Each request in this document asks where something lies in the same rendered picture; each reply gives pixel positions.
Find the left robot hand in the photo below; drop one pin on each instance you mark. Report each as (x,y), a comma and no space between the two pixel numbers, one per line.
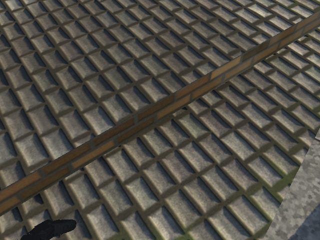
(49,229)

